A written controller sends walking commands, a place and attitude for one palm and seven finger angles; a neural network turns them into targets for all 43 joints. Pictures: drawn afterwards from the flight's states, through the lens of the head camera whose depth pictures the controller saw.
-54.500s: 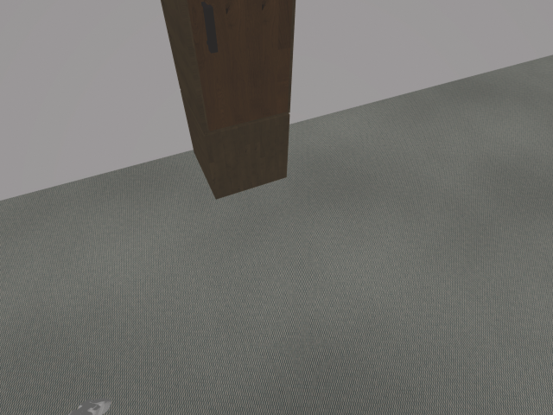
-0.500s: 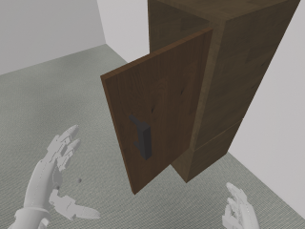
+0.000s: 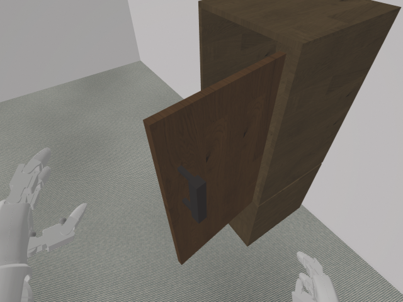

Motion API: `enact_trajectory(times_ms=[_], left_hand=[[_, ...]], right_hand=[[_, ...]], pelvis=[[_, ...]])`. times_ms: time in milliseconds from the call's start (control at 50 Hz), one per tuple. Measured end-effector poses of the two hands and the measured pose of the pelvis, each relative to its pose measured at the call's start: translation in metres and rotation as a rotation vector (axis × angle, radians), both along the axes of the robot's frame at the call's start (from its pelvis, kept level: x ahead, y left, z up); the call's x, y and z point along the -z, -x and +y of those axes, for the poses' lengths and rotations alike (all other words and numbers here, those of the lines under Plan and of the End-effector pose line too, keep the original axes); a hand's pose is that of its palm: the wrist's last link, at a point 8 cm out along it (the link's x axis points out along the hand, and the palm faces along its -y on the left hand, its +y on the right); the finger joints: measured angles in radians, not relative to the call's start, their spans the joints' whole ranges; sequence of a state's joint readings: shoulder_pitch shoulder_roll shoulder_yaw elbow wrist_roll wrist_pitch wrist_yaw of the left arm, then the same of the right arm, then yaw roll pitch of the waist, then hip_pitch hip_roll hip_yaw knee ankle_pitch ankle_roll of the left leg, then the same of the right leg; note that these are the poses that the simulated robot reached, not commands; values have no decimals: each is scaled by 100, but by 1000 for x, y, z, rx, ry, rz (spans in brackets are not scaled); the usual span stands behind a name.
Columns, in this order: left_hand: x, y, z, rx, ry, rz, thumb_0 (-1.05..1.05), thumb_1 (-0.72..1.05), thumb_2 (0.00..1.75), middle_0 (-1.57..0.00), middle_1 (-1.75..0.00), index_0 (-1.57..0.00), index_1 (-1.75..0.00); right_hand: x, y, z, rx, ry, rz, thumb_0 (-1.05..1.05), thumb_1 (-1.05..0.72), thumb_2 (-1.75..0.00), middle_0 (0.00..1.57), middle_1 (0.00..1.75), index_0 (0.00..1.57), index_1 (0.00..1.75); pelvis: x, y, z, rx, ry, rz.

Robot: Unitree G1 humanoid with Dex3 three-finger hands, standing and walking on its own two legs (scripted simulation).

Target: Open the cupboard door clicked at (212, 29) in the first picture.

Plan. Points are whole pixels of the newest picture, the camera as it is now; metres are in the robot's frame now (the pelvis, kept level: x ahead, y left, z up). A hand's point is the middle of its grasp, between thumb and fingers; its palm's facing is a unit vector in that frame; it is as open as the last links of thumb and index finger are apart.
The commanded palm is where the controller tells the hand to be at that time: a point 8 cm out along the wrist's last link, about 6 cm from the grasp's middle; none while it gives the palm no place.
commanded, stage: draw the hand back to the body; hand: left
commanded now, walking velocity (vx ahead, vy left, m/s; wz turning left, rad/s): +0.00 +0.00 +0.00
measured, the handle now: (191, 194) +0.32 +0.07 +0.05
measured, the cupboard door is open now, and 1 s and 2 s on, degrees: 98 98 98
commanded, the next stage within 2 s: step back with the hand held close in 0.50 s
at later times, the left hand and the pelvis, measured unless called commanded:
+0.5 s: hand (51, 215) +0.19 +0.26 +0.15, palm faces +0.45 -0.79 -0.41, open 7.4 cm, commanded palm +0.14 +0.29 +0.17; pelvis +0.00 -0.01 +0.00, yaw +0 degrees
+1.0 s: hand (43, 228) +0.17 +0.26 +0.15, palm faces +0.33 -0.78 -0.53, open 7.4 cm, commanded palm +0.11 +0.30 +0.17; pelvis -0.05 +0.01 +0.00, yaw -3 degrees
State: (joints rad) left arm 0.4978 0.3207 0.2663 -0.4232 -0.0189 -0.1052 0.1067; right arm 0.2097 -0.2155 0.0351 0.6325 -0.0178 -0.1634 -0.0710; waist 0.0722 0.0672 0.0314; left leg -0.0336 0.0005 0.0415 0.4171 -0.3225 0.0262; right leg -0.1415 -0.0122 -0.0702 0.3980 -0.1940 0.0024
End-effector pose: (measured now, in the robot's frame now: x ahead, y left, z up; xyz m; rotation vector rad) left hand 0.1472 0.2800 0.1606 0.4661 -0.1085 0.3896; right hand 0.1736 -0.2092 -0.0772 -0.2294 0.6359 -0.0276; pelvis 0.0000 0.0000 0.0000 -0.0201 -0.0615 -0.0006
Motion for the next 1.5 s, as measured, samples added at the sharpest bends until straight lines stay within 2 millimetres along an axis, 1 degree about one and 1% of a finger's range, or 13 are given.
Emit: enact_trajectory(times_ms=[180, 300, 400, 620, 760, 840, 920, 1000, 1080, 1240, 1360, 1440, 1500], left_hand=[[-18, -1, 19, -62, -42, -57, 0, 70, 81, -20, -30, -20, -30], [-13, -2, 17, -65, -17, -49, 1, 83, 86, -20, -30, -21, -30], [-9, -1, 11, -50, -9, -32, 1, 87, 88, -20, -30, -21, -30], [-11, 3, 10, -55, -13, -41, 1, 89, 89, -21, -30, -21, -30], [-21, -2, 13, -22, -80, -71, 1, 89, 89, -21, -30, -21, -30], [-19, -4, 8, 38, -107, -41, 1, 89, 89, -21, -30, -21, -30], [-17, 3, 7, 87, -131, -21, 1, 89, 89, -21, -30, -21, -30], [-17, 17, 13, 97, -156, -33, 1, 89, 89, -21, -30, -21, -30], [-18, 37, 19, 69, -182, -67, 1, 89, 89, -21, -30, -22, -30], [-12, 74, 21, -31, -165, -166, 1, 89, 89, -21, -30, -21, -30], [-6, 85, 18, -14, -130, -211, 1, 89, 89, -21, -30, -21, -30], [-12, 90, 19, -28, -141, -210, 1, 89, 89, -21, -30, -21, -30], [-18, 96, 14, -18, -149, -202, 1, 89, 89, -21, -30, -21, -30]], right_hand=[[-1, -5, -5, 7, 8, 13, 1, -90, -90, 20, 30, 20, 30], [0, -3, -8, 9, 9, 26, 1, -90, -90, 20, 30, 20, 30], [0, 0, -10, 15, 11, 30, 1, -90, -90, 20, 30, 20, 30], [0, 6, -14, 23, 7, 29, 1, -90, -90, 20, 30, 20, 30], [-4, 13, -20, 67, 10, 30, 1, -90, -90, 20, 30, 20, 30], [-5, 25, -28, 119, 26, 36, 1, -90, -90, 20, 30, 20, 30], [-5, 42, -35, 171, 41, 51, 1, -90, -90, 20, 30, 20, 30], [-5, 63, -36, 198, 59, 64, 1, -90, -90, 20, 30, 20, 30], [-2, 83, -32, 191, 84, 68, 1, -90, -90, 20, 30, 20, 30], [18, 117, -27, 161, 96, 92, 1, -90, -90, 20, 30, 20, 30], [22, 145, -26, 179, 112, 114, 1, -90, -90, 20, 30, 20, 30], [20, 160, -24, 186, 93, 120, 1, -90, -90, 20, 30, 20, 30], [19, 165, -25, 172, 47, 115, 1, -90, -90, 20, 30, 20, 30]], pelvis=[[-2, -2, -1, 3, 1, -8], [-2, -1, -2, 3, 0, -8], [-2, 0, -4, 5, 0, -9], [-3, 4, -8, 8, 0, -17], [-2, 14, -7, 23, 1, 33], [0, 23, -2, 37, -7, 58], [2, 34, 4, 44, -15, 68], [5, 48, 8, 45, -23, 67], [9, 62, 11, 37, -31, 60], [23, 86, 8, 7, -24, 48], [26, 102, 8, 7, -13, 43], [19, 106, 1, -14, 7, 49], [16, 111, -6, 10, -7, 67]])
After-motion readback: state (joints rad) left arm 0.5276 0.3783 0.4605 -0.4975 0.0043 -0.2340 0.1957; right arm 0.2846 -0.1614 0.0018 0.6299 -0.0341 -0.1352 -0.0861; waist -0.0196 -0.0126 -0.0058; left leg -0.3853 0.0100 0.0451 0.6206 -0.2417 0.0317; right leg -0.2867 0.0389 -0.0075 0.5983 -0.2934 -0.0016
